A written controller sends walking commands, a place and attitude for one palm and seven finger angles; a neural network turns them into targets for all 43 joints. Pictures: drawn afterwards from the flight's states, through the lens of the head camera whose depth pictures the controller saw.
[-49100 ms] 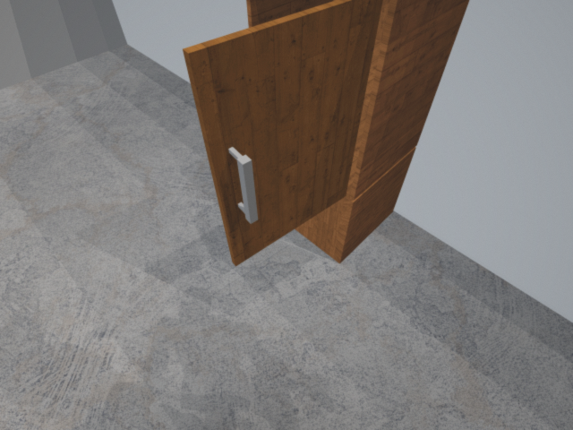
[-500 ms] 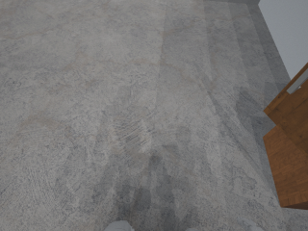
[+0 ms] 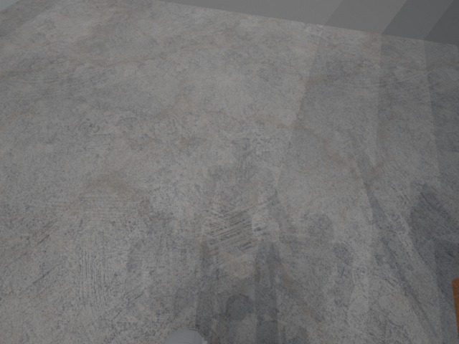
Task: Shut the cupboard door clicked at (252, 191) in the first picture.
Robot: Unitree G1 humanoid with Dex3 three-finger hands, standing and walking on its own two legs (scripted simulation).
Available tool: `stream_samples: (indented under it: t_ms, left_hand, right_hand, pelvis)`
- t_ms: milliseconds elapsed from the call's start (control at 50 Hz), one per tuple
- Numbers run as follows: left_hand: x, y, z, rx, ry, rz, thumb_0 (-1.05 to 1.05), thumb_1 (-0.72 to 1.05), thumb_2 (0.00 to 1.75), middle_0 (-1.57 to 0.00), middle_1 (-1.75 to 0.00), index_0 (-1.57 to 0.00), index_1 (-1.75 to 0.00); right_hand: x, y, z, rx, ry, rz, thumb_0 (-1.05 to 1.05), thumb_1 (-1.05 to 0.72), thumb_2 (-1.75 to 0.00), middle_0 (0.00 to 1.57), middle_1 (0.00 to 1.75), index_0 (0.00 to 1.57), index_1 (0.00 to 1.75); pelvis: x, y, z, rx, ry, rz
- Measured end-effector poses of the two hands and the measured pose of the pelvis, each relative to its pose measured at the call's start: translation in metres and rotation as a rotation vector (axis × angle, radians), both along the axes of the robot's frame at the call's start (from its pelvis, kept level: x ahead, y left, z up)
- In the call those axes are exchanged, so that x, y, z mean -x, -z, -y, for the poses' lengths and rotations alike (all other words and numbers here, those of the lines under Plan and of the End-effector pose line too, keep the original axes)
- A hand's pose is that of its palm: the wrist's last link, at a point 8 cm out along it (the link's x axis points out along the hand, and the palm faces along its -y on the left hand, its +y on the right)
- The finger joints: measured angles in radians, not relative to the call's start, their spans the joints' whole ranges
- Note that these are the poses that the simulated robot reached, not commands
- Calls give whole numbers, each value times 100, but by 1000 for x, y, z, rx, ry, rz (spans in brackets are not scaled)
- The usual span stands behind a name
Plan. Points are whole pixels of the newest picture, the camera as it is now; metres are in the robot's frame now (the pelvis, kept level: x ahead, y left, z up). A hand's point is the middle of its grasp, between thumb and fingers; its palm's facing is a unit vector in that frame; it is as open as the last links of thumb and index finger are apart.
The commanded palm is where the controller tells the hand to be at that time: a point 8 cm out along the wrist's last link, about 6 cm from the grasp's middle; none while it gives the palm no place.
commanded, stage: turn to face it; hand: left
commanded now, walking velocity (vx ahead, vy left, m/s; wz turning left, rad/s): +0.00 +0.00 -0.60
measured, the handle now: out of the picture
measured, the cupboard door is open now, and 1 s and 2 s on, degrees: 30 30 30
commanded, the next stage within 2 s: none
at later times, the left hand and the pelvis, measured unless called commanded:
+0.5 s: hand (144, 324) +0.16 +0.20 -0.17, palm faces -0.21 -0.93 -0.29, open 7.4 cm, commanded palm none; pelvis +0.06 +0.00 -0.01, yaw -17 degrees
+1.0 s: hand (206, 257) +0.31 +0.08 -0.16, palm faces -0.59 -0.76 -0.28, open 7.4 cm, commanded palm none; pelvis +0.07 +0.00 -0.02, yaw -36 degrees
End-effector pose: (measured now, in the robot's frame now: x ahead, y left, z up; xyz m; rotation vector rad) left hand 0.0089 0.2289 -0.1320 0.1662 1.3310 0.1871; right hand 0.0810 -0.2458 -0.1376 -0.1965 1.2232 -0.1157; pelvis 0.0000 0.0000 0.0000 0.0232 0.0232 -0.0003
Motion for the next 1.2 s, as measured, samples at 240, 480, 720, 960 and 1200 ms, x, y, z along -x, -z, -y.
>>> stream_samples:
  t_ms: [240, 480, 720, 960, 1200]
  left_hand:
    - [-40, 24, 6, 77, 58, -142, 1, 90, 90, -20, -30, -20, -30]
    - [-153, 5, -11, -58, 254, 29, 0, 91, 90, -20, -30, -20, -30]
    - [-258, 9, -7, 4, 460, 102, 1, 91, 90, -20, -30, -20, -30]
    - [-320, -9, 89, 35, 728, 240, 1, 91, 90, -20, -30, -20, -30]
    - [-295, -1, 110, 37, 814, 117, 1, 90, 90, -20, -30, -21, -30]
  right_hand:
    - [-32, 4, -30, -17, 112, 58, 0, -91, -89, 20, 30, 21, 30]
    - [7, 5, 28, 61, 301, -23, 0, -91, -89, 20, 30, 20, 30]
    - [28, -22, 2, 129, 404, 43, 0, -91, -89, 20, 30, 20, 30]
    - [123, 10, -10, 31, 648, -63, 0, -90, -89, 21, 30, 21, 30]
    - [129, -3, 2, 65, 777, -30, 0, -91, -89, 20, 30, 20, 30]
  pelvis:
    - [-38, 8, -5, 34, 150, 26]
    - [-55, 8, 2, 25, 282, -4]
    - [-78, 5, -22, 48, 443, -2]
    - [-71, 15, 2, 29, 607, 1]
    - [-77, 5, 4, 26, 733, -4]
